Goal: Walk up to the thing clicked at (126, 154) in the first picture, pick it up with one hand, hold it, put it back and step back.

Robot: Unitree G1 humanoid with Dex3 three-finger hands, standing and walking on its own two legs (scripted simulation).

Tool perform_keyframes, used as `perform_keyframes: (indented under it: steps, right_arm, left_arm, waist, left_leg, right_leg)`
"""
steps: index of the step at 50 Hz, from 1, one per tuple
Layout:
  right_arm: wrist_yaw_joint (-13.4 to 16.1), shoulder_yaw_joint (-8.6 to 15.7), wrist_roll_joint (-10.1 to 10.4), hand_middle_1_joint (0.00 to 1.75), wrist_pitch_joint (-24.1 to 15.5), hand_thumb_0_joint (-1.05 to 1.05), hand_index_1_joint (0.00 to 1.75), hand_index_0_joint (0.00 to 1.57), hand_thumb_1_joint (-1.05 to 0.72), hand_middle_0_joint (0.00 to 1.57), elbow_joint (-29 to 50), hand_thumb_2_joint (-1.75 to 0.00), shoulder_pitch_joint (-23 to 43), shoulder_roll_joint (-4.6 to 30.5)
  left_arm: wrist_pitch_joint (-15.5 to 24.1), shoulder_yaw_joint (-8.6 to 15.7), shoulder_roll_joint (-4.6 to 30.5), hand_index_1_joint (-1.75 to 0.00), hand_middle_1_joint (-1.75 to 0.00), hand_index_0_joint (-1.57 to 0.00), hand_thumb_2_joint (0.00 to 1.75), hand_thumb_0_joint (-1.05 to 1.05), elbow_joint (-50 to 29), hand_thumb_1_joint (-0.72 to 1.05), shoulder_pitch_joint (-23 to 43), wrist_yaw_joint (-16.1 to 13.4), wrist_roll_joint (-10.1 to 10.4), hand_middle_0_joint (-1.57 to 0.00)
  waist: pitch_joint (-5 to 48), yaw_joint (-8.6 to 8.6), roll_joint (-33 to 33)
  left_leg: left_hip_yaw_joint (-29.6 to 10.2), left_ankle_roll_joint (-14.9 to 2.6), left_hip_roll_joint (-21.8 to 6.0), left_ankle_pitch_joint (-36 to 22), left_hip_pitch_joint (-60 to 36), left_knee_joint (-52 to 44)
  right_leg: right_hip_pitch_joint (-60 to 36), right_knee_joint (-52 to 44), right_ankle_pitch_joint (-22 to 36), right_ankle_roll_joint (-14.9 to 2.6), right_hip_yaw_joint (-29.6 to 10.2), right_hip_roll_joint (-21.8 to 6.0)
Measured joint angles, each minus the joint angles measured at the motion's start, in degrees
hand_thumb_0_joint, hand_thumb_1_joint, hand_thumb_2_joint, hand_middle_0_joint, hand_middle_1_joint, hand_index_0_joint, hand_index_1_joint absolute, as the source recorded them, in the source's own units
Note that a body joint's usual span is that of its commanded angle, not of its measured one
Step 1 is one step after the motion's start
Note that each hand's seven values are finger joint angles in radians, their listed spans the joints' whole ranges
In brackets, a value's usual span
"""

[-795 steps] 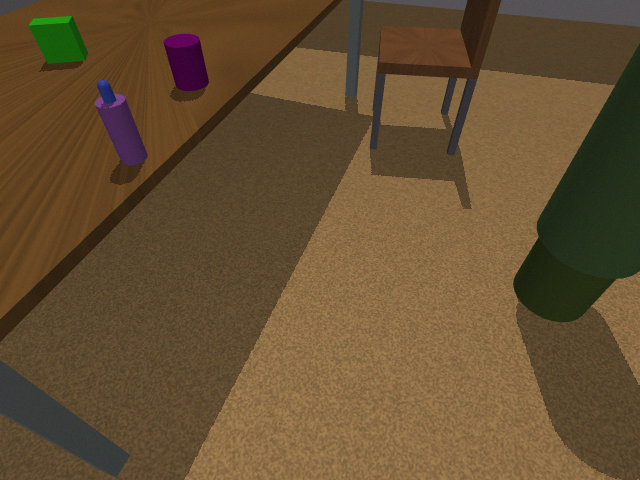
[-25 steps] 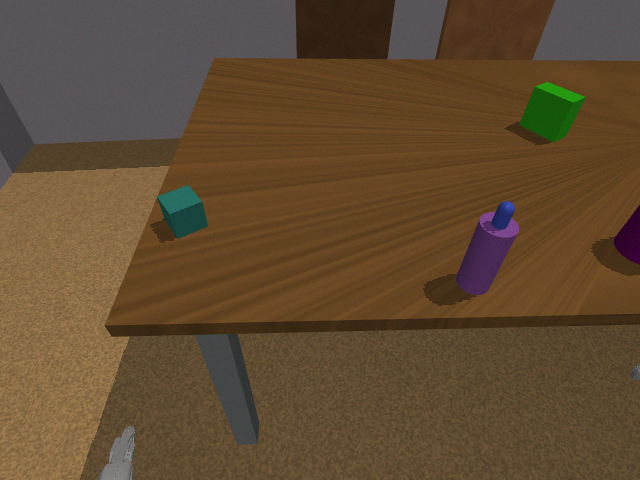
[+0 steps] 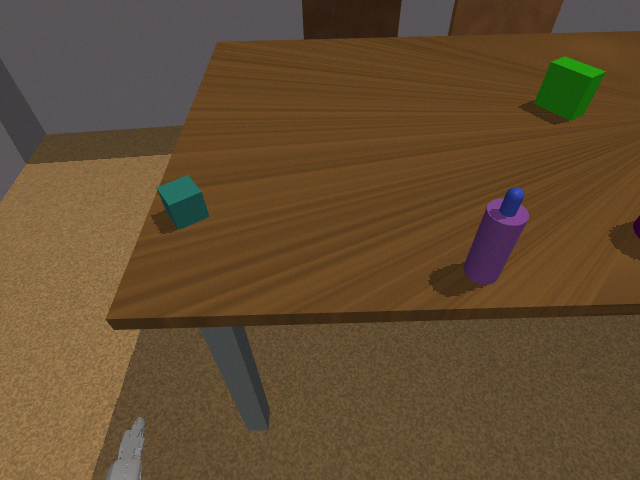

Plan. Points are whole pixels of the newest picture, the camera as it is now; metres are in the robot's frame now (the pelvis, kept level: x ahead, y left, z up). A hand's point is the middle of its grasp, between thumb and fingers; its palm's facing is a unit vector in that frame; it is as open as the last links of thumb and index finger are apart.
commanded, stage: go down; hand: right
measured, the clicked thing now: (497, 234) +0.46 -0.24 +0.06
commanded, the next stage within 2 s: approach in 1.84 s
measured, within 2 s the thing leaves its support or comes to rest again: neither
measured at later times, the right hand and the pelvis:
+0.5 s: hand out of the picture +0.35 -0.41 +0.15, palm faces +0.25 +0.97 -0.01, open 17.4 cm; pelvis +0.01 +0.00 -0.01, yaw +0 degrees
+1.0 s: hand out of the picture +0.37 -0.42 +0.16, palm faces +0.27 +0.96 +0.01, open 17.6 cm; pelvis +0.01 -0.01 -0.01, yaw +1 degrees
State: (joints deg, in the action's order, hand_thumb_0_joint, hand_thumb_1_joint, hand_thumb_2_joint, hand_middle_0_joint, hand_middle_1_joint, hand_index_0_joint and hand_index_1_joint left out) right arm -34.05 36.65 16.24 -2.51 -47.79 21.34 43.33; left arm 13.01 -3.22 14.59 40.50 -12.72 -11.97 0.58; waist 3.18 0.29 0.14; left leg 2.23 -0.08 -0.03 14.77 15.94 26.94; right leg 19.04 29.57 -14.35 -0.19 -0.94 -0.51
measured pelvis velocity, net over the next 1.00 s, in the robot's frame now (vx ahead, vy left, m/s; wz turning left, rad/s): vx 0.01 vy -0.01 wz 0.01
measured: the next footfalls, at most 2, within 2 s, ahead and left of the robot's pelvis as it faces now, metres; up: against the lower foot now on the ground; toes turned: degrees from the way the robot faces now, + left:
none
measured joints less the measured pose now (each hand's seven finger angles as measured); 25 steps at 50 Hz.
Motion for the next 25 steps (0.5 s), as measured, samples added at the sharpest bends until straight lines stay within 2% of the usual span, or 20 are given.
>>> perform_keyframes:
  steps: [6, 9, 16, 19, 25]
  right_arm:
    - [-1.4, 1.1, 0.0, 0.06, -0.9, -0.01, 0.06, 0.04, 0.51, 0.03, -4.0, -0.08, 3.3, 2.0]
    - [-1.4, 1.5, -0.3, 0.06, -1.6, -0.01, 0.06, 0.04, 0.51, 0.03, -6.9, -0.08, 5.1, 3.4]
    - [-1.5, 2.4, -1.7, 0.06, -2.5, -0.01, 0.05, 0.04, 0.52, 0.03, -9.3, -0.07, 6.6, 5.2]
    - [-1.5, 2.9, -1.5, 0.06, -2.7, -0.01, 0.05, 0.04, 0.52, 0.03, -10.4, -0.07, 7.1, 5.9]
    - [-1.4, 2.3, -2.2, 0.05, -2.5, -0.01, 0.05, 0.04, 0.52, 0.03, -11.7, -0.07, 7.3, 7.0]
  left_arm:
    - [0.9, -0.2, 0.1, -0.07, -0.06, -0.07, 0.05, -0.01, -0.8, -0.54, -0.8, -0.1, -0.7, -0.07]
    - [1.1, 0.0, 0.5, -0.07, -0.06, -0.07, 0.05, -0.01, -0.4, -0.54, -0.5, -0.3, -0.8, -0.07]
    - [1.0, -1.3, 0.9, -0.07, -0.06, -0.07, 0.06, -0.02, -2.6, -0.54, -0.6, -0.8, -0.9, -0.07]
    - [1.4, -1.1, 0.8, -0.07, -0.06, -0.07, 0.06, -0.02, -2.9, -0.55, -0.9, -0.9, -1.1, -0.07]
    - [1.1, -1.0, 0.6, -0.07, -0.06, -0.07, 0.07, -0.01, -2.2, -0.55, -0.6, -0.9, -1.1, -0.07]
  waist:
    - [0.0, 0.72, 0.0]
    - [0.0, 1.34, 0.1]
    - [0.5, 2.19, 0.5]
    - [1.1, 2.44, 0.6]
    - [1.8, 2.41, 0.2]
  left_leg:
    - [0.1, 0.01, 0.1, 0.2, 2.3, 1.1]
    - [0.1, -0.01, 0.3, 0.5, 3.4, 1.8]
    - [0.0, 0.04, 0.4, 0.9, 5.1, 2.5]
    - [0.0, 0.07, 0.5, 1.2, 5.2, 2.5]
    - [0.1, 0.21, 0.5, 1.7, 5.8, 3.0]
  right_leg:
    - [2.4, 1.2, -0.3, 0.02, -0.1, -0.1]
    - [3.6, 2.1, -0.7, 0.02, -0.1, -0.3]
    - [5.4, 3.3, -1.4, -0.01, 0.0, -0.5]
    - [5.7, 3.7, -1.8, -0.04, -0.1, -0.5]
    - [6.6, 4.8, -2.7, -0.18, -0.2, -0.5]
